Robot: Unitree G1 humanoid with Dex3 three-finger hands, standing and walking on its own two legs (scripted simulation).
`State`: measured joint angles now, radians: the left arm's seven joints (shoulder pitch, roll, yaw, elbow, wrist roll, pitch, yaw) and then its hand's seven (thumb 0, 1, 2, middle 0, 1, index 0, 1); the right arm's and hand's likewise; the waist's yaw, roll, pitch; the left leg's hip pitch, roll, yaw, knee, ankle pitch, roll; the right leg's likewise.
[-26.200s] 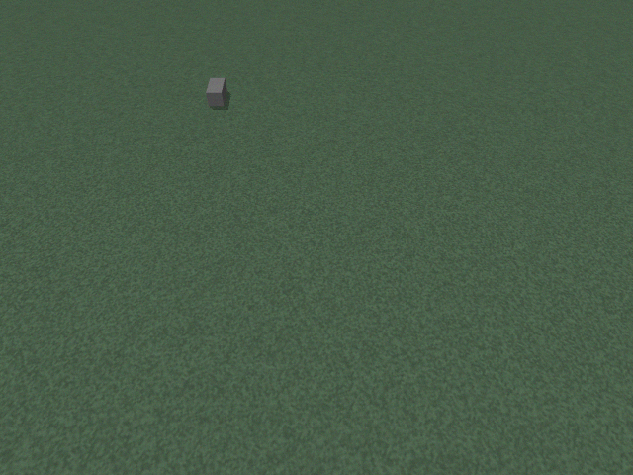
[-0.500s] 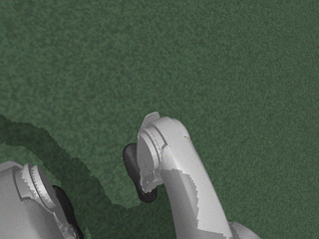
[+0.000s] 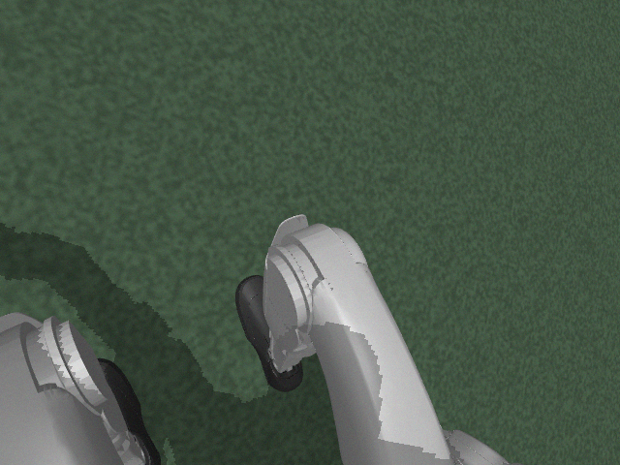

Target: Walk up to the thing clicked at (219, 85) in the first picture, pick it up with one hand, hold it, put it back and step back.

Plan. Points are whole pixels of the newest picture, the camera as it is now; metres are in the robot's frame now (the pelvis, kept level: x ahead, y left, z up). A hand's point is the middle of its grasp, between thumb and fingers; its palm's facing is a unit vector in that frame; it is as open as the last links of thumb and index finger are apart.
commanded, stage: approach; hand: left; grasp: from above
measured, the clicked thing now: out of the picture +0.47 +0.33 -0.30
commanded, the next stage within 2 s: none
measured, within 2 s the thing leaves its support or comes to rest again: neither
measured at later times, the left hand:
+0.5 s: hand out of the picture +0.46 +0.33 -0.22, palm faces +0.06 -0.49 -0.87, open 13.6 cm
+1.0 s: hand out of the picture +0.45 +0.33 -0.23, palm faces +0.04 -0.49 -0.87, open 13.6 cm
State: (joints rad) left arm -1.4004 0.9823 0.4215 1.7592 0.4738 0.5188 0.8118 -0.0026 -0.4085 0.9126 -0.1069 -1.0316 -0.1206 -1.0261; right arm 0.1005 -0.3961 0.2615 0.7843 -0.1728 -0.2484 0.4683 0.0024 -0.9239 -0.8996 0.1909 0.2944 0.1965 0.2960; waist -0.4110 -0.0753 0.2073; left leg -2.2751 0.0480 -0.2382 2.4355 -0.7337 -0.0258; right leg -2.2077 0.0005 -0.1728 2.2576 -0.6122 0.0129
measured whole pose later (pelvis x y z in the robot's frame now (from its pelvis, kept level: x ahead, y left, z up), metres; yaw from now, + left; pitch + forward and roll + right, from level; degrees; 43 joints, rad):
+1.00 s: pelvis +0.00 +0.00 +0.00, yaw +0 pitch +32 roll -13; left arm -1.38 0.98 0.42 1.74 0.49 0.51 0.80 0.00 -0.42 0.91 -0.09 -1.04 -0.11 -1.04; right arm 0.11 -0.39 0.26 0.77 -0.17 -0.24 0.47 0.00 -0.92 -0.90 0.19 0.29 0.20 0.30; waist -0.41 -0.08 0.21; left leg -2.28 0.05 -0.24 2.44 -0.73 -0.02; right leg -2.21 0.00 -0.17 2.25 -0.61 0.02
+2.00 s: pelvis +0.00 +0.00 +0.00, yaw +0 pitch +31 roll -13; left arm -1.38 0.97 0.43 1.77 0.50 0.50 0.82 0.00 -0.41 0.91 -0.09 -1.04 -0.11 -1.03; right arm 0.11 -0.38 0.26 0.79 -0.18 -0.26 0.47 0.00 -0.92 -0.90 0.19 0.29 0.20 0.30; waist -0.42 -0.08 0.21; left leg -2.27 0.04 -0.24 2.44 -0.73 -0.02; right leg -2.20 0.00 -0.17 2.25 -0.61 0.02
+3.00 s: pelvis +0.00 +0.00 +0.00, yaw +0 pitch +31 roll -13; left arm -1.36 0.95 0.42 1.76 0.51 0.50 0.80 0.00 -0.41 0.91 -0.09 -1.04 -0.11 -1.03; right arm 0.12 -0.38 0.25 0.78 -0.17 -0.26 0.47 0.00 -0.92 -0.90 0.19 0.29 0.20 0.30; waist -0.41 -0.07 0.20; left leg -2.28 0.05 -0.24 2.44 -0.73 -0.02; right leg -2.21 0.01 -0.17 2.25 -0.61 0.02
